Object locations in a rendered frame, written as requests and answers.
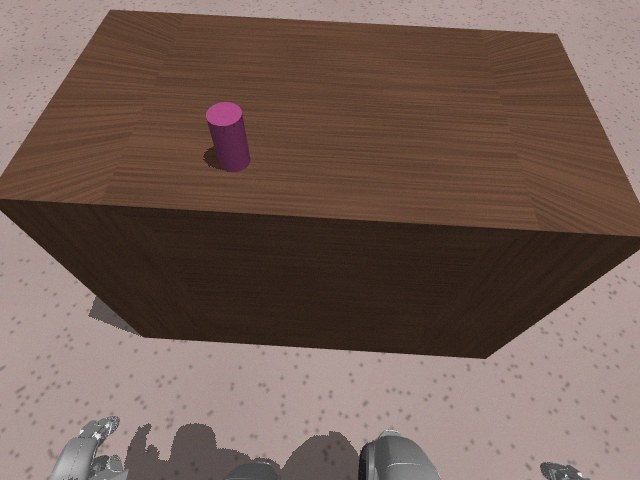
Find right robot hand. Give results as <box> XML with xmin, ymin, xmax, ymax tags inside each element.
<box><xmin>540</xmin><ymin>462</ymin><xmax>590</xmax><ymax>480</ymax></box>

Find left robot hand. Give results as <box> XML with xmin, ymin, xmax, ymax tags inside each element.
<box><xmin>49</xmin><ymin>416</ymin><xmax>129</xmax><ymax>480</ymax></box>

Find can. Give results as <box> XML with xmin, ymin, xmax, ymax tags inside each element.
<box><xmin>206</xmin><ymin>102</ymin><xmax>250</xmax><ymax>172</ymax></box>

